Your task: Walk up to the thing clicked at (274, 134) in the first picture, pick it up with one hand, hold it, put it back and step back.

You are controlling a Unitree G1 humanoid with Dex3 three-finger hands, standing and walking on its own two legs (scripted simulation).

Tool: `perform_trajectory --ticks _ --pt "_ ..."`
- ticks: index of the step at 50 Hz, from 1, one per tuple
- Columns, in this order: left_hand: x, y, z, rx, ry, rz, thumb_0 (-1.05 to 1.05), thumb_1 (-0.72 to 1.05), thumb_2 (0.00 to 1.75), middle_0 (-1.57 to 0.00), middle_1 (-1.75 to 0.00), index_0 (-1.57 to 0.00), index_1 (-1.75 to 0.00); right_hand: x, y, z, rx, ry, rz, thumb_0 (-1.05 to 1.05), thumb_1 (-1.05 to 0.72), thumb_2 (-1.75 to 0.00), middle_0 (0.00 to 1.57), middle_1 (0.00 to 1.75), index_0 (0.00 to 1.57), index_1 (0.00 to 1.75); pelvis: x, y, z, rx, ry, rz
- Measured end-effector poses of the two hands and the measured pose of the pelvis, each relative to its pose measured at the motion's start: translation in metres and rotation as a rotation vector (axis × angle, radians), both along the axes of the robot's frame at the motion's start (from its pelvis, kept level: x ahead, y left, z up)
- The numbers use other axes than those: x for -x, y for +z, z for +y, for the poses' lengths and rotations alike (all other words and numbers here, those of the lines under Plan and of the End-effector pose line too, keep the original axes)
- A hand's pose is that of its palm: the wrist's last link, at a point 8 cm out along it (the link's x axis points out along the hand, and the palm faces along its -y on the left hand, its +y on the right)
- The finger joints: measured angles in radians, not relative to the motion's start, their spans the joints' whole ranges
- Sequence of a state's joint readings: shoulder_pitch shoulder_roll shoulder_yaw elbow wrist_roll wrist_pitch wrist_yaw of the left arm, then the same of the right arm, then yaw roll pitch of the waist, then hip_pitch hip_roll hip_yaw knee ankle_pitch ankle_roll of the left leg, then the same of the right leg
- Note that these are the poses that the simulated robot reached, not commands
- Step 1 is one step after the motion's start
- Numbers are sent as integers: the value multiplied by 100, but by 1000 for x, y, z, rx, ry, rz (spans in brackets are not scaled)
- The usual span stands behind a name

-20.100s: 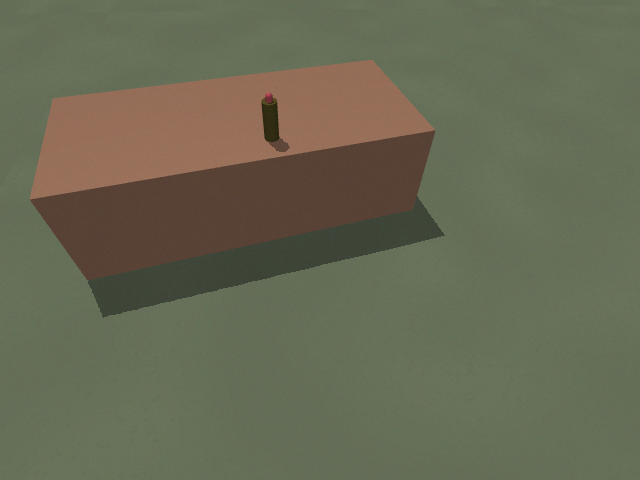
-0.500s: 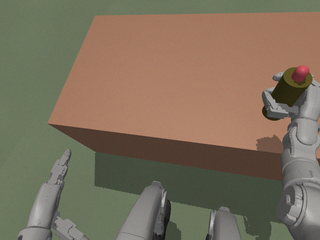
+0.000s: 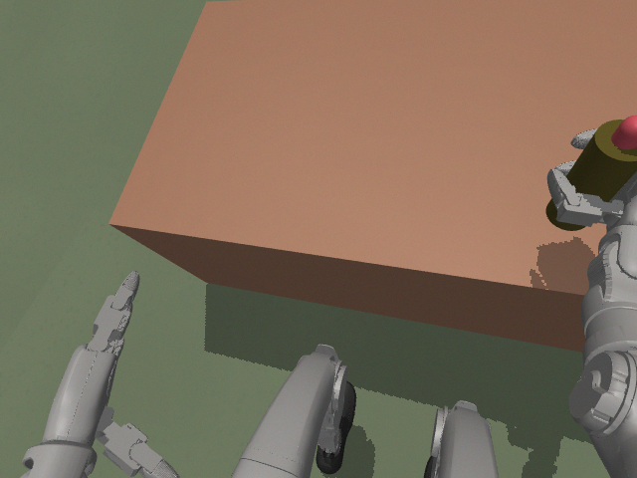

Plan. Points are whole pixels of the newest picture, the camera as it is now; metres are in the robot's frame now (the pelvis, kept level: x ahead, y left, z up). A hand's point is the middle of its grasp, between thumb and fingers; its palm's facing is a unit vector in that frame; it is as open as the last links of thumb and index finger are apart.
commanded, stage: lower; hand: right
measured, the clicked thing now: (598, 174) +0.52 -0.19 -0.01
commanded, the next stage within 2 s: loosen in 1.02 s
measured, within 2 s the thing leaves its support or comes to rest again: rests again in 0.86 s
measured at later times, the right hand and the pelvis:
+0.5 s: hand (566, 198) +0.52 -0.18 -0.08, palm faces +0.14 +0.99 +0.00, open 7.3 cm; pelvis -0.02 +0.00 -0.04, yaw +1 degrees
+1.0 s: hand (560, 209) +0.52 -0.18 -0.11, palm faces +0.14 +0.99 +0.00, open 7.3 cm; pelvis -0.03 +0.00 -0.06, yaw +1 degrees
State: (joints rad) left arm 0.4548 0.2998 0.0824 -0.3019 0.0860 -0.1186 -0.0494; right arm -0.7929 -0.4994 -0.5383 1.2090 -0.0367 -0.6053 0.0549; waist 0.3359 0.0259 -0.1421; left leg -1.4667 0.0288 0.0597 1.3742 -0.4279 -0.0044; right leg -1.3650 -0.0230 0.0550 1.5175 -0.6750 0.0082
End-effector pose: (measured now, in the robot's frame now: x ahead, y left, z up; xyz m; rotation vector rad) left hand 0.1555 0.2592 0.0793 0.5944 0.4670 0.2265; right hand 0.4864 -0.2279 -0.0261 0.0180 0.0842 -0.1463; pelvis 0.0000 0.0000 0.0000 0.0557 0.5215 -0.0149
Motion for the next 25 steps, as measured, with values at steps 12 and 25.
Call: perform_trajectory --ticks 12,25 --pt "8 1 -5 -82 -22 -2 -1 -53 5 -6 -5 -7 -6 -2 -39 -2 9 4 -11 -1 10 -117 90 109 90 110 8 -22 -2 -10 4 36" --pt "15 -4 -6 -113 -30 -14 -1 -53 5 -7 -5 -7 -6 -6 -54 -1 16 4 -12 -1 10 -117 90 109 89 110 16 -38 -3 -14 5 48"
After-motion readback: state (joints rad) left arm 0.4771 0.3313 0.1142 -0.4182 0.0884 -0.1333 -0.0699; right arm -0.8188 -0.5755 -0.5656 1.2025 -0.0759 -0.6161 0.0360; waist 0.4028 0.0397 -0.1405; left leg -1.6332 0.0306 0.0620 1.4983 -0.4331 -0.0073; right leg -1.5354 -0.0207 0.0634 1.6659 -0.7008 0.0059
